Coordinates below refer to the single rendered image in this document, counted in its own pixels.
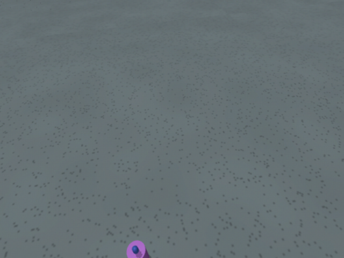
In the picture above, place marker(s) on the bottle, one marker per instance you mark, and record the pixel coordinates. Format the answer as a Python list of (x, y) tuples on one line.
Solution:
[(137, 249)]

